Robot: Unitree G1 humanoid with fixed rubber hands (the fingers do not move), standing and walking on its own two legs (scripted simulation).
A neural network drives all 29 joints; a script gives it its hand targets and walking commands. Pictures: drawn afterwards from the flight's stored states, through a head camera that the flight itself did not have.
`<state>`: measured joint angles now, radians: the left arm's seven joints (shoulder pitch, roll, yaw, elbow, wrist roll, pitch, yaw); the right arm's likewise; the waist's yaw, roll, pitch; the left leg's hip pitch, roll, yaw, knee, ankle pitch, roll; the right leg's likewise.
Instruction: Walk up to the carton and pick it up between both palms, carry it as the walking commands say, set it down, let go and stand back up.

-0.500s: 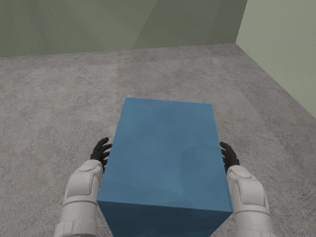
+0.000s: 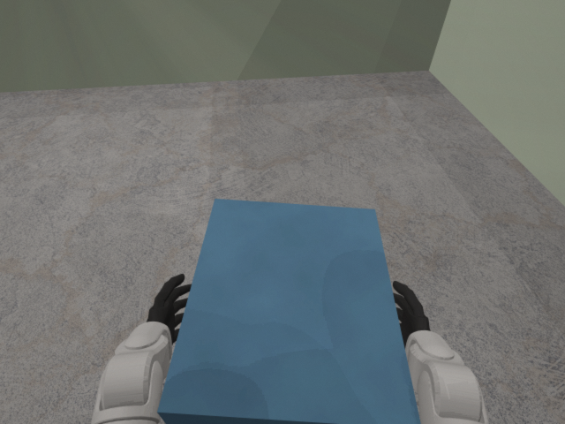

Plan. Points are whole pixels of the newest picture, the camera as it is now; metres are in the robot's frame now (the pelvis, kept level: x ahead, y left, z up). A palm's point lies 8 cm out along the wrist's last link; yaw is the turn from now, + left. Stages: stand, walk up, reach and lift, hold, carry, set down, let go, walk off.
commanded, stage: hold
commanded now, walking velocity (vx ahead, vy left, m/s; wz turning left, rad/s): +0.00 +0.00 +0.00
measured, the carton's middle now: (286, 335) +0.27 +0.01 -0.04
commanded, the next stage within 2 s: carry in 0.14 s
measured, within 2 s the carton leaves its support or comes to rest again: neither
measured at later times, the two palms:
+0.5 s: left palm (158, 339) +0.21 +0.17 +0.07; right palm (449, 360) +0.20 -0.18 +0.07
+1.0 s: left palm out of the picture +0.03 +0.18 +0.02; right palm out of the picture +0.01 -0.16 +0.04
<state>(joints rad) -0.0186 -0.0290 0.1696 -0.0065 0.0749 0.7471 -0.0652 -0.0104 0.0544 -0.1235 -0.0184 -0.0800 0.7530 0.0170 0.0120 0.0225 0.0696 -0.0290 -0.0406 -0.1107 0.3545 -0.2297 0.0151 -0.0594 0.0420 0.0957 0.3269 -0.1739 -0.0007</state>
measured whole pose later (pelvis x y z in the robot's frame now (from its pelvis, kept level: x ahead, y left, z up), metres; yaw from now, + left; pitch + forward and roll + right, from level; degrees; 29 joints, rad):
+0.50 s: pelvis -0.05 +0.00 -0.02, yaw -1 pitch -3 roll +0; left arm -0.13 -0.03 0.18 -0.15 0.03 1.07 0.01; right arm -0.10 0.05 -0.16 -0.17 -0.05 1.07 -0.02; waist 0.00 -0.03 -0.15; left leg -0.30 -0.03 -0.06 0.66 -0.31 0.00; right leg -0.34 0.05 0.08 0.63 -0.24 0.00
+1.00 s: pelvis -0.23 +0.01 -0.05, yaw -1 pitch -3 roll -2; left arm -0.19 -0.06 0.22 -0.22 0.00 1.20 0.04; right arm -0.11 0.12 -0.24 -0.32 -0.05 1.20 -0.07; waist 0.00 -0.02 -0.03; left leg -0.58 0.06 0.05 0.59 0.03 0.01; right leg -0.49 0.03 -0.09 1.13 -0.47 0.01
